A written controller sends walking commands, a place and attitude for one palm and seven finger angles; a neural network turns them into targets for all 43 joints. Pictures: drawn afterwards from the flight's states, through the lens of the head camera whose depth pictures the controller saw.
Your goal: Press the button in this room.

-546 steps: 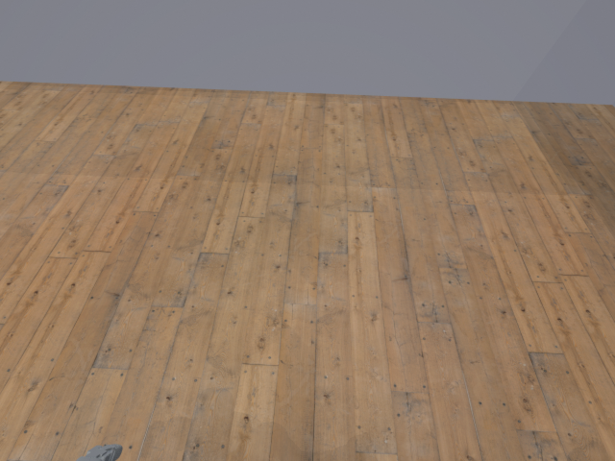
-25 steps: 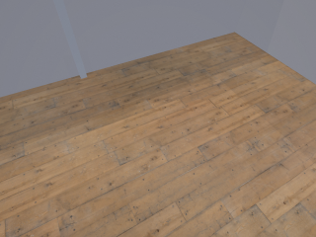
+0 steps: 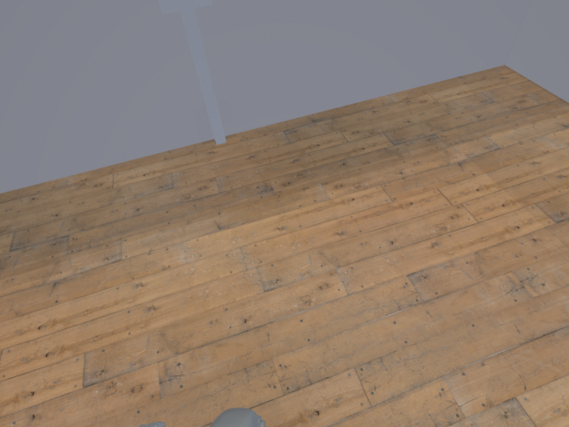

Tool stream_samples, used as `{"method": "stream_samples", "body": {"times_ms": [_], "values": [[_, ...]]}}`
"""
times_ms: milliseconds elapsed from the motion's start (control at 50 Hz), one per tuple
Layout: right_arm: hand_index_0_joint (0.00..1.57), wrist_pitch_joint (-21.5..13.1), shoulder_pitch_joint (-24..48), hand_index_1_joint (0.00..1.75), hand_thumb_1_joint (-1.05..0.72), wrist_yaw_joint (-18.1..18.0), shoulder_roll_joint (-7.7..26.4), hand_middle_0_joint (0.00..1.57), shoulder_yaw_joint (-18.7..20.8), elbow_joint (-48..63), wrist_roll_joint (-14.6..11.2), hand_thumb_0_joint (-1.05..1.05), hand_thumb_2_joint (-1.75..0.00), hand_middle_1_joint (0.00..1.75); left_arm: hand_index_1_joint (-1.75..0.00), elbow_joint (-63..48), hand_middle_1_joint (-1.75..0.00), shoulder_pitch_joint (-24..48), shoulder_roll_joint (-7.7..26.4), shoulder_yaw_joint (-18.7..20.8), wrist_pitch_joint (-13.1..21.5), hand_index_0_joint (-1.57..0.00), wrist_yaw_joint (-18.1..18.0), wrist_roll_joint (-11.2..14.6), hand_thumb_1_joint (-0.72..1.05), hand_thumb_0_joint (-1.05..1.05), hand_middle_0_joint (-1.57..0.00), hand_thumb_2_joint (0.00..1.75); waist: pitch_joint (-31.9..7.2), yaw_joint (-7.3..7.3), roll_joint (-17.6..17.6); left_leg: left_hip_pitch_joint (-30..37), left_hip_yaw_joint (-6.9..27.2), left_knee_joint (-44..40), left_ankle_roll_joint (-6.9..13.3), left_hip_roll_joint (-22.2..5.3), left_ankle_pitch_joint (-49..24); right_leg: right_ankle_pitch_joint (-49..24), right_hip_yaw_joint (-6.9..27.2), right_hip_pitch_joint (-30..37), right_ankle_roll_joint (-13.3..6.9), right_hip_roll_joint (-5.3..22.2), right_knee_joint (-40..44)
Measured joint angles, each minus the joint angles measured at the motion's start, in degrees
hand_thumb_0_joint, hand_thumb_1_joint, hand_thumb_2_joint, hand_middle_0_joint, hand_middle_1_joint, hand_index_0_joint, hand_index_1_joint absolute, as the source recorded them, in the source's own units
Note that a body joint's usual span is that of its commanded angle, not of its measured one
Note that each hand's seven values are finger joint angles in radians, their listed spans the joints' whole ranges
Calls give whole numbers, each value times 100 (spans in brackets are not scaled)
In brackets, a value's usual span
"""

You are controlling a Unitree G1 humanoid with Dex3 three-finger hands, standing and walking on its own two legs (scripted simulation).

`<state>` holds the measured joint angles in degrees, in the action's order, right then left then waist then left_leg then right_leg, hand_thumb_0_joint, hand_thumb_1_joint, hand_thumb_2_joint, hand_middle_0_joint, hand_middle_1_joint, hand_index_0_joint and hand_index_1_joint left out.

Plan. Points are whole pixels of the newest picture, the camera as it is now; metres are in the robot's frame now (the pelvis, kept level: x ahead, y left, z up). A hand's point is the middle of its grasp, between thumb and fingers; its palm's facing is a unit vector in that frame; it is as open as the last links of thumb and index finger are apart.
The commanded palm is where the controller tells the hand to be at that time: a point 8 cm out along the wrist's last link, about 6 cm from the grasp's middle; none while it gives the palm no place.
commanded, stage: turn or walk to find it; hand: left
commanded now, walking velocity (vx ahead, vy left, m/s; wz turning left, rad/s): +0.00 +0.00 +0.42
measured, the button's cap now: out of the picture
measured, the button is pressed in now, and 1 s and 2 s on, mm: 0 0 0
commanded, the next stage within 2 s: stand and wait in 1.30 s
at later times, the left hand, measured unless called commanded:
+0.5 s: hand out of the picture -0.01 +0.27 -0.17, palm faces +0.25 -0.94 -0.25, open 7.4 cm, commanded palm none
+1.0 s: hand out of the picture -0.04 +0.20 -0.15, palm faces +0.45 -0.86 -0.26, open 7.4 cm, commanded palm none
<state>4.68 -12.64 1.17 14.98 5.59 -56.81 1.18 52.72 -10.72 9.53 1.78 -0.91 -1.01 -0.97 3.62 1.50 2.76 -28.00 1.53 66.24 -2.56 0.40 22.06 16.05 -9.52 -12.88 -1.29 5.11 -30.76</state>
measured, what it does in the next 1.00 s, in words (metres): steps on the spot, turning left: left foot, then right foot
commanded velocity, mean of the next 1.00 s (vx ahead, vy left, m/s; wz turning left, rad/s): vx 0.00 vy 0.00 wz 0.42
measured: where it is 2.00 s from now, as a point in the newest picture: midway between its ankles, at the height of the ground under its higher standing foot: outside the picture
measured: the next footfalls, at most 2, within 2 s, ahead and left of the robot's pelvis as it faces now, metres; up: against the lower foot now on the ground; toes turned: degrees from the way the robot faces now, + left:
left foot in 0.28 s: +0.01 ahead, +0.16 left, +0.00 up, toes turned +14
right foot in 0.70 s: +0.07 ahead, -0.07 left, +0.00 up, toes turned +13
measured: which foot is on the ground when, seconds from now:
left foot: up 0.00-0.26, down 0.28-0.70, up 0.72-1.00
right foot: down 0.00-0.28, up 0.30-0.68, down 0.70-1.00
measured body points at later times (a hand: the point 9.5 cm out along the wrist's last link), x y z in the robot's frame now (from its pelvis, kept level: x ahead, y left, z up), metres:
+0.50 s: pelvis -0.01 +0.05 +0.00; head +0.02 +0.07 +0.45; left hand -0.02 +0.32 -0.15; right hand +0.12 -0.17 -0.14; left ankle -0.03 +0.15 -0.74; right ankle +0.00 -0.09 -0.67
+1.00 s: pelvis -0.02 +0.00 +0.00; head +0.02 -0.02 +0.45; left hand -0.07 +0.24 -0.13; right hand +0.12 -0.23 -0.16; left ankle -0.11 +0.13 -0.66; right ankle +0.03 -0.08 -0.74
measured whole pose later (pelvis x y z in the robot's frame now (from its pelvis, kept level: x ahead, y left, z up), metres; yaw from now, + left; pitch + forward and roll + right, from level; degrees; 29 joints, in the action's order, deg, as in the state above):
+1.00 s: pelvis -0.02 +0.00 +0.00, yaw +26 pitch -1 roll +2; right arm 4.8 -13.0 1.0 14.7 5.1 -58.0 1.0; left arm 54.0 -12.8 9.2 1.7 -0.5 -1.1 -1.1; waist 4.1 0.8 1.6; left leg -24.9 0.9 61.0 -4.2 -2.0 23.0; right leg 14.9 -12.3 -12.5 -2.0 6.0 -28.7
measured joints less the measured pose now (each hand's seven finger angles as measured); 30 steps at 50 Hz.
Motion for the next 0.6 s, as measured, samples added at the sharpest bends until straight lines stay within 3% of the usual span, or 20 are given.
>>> {"method": "stream_samples", "body": {"times_ms": [80,180,220,260,280,300,340,420,500,600], "values": [[20,30,-140,30,-91,38,10,20,-18,-59,19,1,-90,30,-30,80,-30,-107,-6,-12,20,-20,11,-18,90,1,-20,90,-31,6,-110,164,-182,-255,-116,-251,-77,-82,-236,118,26,115,210],[20,12,-82,30,-91,30,-70,20,-107,-118,-27,1,-90,30,-30,188,-30,-217,87,15,31,-20,41,-50,90,1,-20,90,42,-127,-293,699,-414,-1643,-121,-368,274,-68,-473,101,125,310,164],[20,-35,9,30,-91,15,-114,20,-147,-81,-52,1,-90,30,-30,246,-30,-258,162,45,15,-20,47,-54,90,1,-20,90,91,-183,-360,927,-520,-2222,-87,-352,254,-4,-556,31,197,399,9],[20,-127,84,30,-91,9,-138,20,-185,3,-61,1,-90,30,-30,303,-30,-331,244,84,-27,-20,49,-27,90,1,-20,90,101,-198,-390,1247,-628,-3044,-33,-328,-228,128,-640,-89,299,487,-281],[20,-192,121,30,-91,8,-155,20,-192,46,-52,1,-90,30,-30,321,-30,-373,298,110,-70,-20,53,1,90,1,-20,90,89,-200,-419,1304,-627,-3271,176,-291,-493,233,-635,-217,354,551,-536],[20,-237,188,30,-91,2,-219,20,-205,72,-45,1,-90,30,-30,358,-30,-381,381,140,-135,-20,48,16,90,1,-20,90,120,-230,-528,1258,-659,-3178,313,-225,-483,647,-427,-389,413,582,-922],[20,-317,267,30,-91,-30,-331,20,-251,124,-34,1,-90,30,-30,458,-30,-372,496,178,-286,-20,20,13,90,1,-20,90,123,-244,-611,1240,-660,-3116,395,-181,-365,1230,52,-765,483,429,-1832],[20,-376,309,30,-91,-113,-445,20,-327,139,-31,1,-90,30,-30,538,-30,-236,573,208,-323,-19,54,27,91,1,-20,90,92,-226,-554,1402,-508,-3569,406,-101,-595,944,482,-1221,565,180,-2884],[21,-381,305,30,-91,-120,-475,21,-343,110,-40,1,-90,30,-30,414,-30,-93,532,176,-254,-19,57,46,91,1,-20,90,47,-213,-450,1513,-354,-3908,442,-7,-820,801,631,-1268,636,66,-2807],[21,-334,241,30,-90,-108,-454,21,-290,109,-14,1,-90,30,-30,241,-30,136,400,132,-228,-19,33,62,91,1,-20,90,9,-106,-324,1478,-146,-3939,391,93,-902,908,700,-1026,638,-61,-2066]]}}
